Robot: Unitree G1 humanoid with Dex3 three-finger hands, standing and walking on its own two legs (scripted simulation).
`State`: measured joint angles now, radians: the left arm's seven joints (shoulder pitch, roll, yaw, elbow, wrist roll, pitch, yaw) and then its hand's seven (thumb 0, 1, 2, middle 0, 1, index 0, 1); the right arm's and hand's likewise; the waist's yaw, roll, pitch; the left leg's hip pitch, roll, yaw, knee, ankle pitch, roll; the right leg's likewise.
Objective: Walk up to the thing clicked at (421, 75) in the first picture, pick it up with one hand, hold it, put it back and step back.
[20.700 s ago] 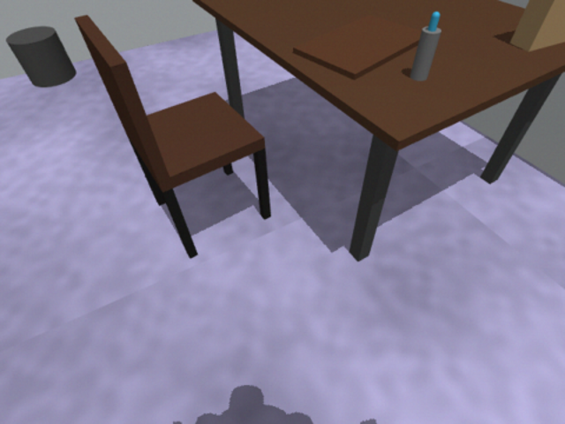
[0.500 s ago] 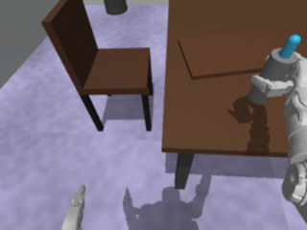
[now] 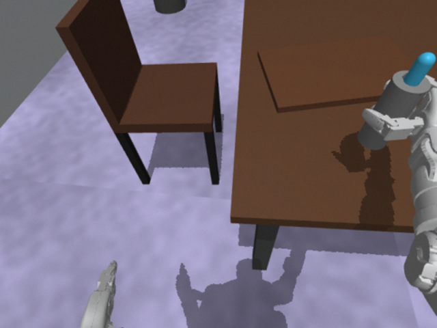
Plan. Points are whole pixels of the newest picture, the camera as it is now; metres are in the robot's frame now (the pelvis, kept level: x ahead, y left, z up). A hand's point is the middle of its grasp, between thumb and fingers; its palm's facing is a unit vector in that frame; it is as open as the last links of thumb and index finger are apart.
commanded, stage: lower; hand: right
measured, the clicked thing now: (395, 104) +0.47 -0.23 +0.15
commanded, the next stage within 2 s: loosen in 1.24 s
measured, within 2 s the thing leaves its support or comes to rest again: rests again in 1.10 s
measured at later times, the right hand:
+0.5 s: hand (377, 124) +0.49 -0.23 +0.09, palm faces +0.22 +0.98 +0.02, open 8.5 cm
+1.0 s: hand (371, 130) +0.50 -0.23 +0.06, palm faces +0.23 +0.97 +0.00, open 8.5 cm
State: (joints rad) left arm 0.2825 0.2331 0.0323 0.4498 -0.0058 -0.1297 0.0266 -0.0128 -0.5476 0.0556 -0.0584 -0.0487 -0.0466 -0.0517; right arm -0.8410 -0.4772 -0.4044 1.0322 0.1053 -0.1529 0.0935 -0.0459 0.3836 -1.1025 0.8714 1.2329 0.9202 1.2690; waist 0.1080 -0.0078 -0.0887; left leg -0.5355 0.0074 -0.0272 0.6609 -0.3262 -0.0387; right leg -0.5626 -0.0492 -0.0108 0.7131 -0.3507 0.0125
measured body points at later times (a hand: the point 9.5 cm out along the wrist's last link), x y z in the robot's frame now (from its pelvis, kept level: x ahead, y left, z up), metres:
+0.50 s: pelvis -0.02 +0.00 -0.02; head +0.08 -0.02 +0.42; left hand +0.13 +0.26 -0.07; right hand +0.47 -0.28 +0.09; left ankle -0.01 +0.15 -0.72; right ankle -0.01 -0.12 -0.72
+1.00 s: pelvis -0.03 +0.00 -0.05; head +0.09 -0.03 +0.39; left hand +0.12 +0.26 -0.07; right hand +0.48 -0.28 +0.06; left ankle -0.01 +0.15 -0.72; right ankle -0.01 -0.12 -0.72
